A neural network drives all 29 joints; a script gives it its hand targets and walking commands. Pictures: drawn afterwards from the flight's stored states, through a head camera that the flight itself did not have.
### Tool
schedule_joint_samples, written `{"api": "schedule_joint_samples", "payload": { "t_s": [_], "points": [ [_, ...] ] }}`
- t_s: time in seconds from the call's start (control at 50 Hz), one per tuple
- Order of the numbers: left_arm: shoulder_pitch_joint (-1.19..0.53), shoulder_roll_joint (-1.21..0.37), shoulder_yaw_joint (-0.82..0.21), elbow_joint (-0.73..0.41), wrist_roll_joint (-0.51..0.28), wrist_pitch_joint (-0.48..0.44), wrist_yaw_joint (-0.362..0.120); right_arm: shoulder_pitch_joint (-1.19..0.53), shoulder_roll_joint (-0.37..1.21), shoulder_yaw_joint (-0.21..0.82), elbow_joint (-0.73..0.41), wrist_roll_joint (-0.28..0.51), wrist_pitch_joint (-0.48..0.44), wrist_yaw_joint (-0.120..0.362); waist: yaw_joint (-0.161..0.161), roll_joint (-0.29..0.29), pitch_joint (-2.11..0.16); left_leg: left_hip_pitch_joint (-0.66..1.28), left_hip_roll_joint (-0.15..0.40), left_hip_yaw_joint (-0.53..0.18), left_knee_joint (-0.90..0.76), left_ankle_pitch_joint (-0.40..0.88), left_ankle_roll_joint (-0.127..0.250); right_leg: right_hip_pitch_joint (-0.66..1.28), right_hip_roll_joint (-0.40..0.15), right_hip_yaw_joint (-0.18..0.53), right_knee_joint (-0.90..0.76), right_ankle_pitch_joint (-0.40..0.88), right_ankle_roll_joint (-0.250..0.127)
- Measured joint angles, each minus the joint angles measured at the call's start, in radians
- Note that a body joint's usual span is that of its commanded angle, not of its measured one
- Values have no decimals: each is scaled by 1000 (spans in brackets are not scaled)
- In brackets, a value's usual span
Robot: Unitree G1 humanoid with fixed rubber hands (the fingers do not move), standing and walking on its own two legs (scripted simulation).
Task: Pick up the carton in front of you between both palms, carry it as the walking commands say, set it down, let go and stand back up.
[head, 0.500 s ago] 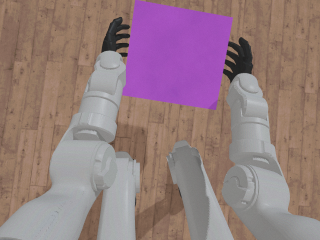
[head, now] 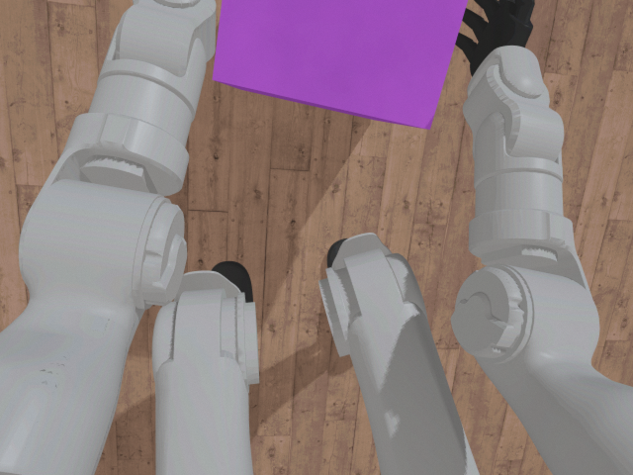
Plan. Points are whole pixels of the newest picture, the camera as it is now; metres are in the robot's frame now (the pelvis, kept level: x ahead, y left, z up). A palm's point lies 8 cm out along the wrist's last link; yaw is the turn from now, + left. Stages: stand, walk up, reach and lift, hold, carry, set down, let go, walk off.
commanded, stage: set down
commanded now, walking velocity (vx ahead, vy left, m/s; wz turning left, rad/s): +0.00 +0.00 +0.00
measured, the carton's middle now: (333, 17) +0.55 -0.11 -0.27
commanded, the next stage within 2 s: none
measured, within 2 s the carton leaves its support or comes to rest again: rests again in 0.52 s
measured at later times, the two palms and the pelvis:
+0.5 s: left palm out of the picture +0.58 +0.04 -0.18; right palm (497, 43) +0.49 -0.25 -0.17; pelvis +0.00 +0.00 -0.02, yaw -1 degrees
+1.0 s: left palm out of the picture +0.59 +0.04 -0.19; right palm (495, 37) +0.49 -0.25 -0.18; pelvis +0.01 +0.01 -0.03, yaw -3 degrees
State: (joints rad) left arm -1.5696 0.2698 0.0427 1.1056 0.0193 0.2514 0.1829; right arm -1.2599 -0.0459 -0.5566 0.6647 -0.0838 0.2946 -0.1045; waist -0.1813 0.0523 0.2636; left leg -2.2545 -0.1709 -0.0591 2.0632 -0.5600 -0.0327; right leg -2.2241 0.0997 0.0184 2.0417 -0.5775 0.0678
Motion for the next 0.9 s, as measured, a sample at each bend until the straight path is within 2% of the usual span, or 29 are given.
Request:
{"api": "schedule_joint_samples", "payload": {
  "t_s": [0.16,0.38,0.44,0.58,0.9],
  "points": [
    [-11,-9,9,54,6,-9,-16,8,-30,21,49,27,-13,2,3,-7,-13,-3,4,6,49,-33,0,-9,-2,-5,50,-27,-8],
    [-29,-2,83,88,60,-34,-69,-35,-38,-28,114,-33,-42,55,0,-1,20,1,8,12,76,-24,12,2,-10,-11,69,-18,-3],
    [-39,-8,97,89,74,-38,-81,-46,-43,-36,117,-40,-44,81,1,-3,35,5,11,16,83,-27,17,6,-12,-11,74,-20,-2],
    [-41,-14,126,72,103,-51,-98,-60,-48,-73,119,-68,-52,107,8,-14,52,8,23,22,103,-46,28,9,-14,-13,88,-34,-2],
    [-17,-37,184,33,158,-81,-137,-48,-54,-126,118,-80,-88,159,24,-29,50,-2,45,30,141,-85,45,-3,-20,-23,116,-60,-4]
  ]
}}
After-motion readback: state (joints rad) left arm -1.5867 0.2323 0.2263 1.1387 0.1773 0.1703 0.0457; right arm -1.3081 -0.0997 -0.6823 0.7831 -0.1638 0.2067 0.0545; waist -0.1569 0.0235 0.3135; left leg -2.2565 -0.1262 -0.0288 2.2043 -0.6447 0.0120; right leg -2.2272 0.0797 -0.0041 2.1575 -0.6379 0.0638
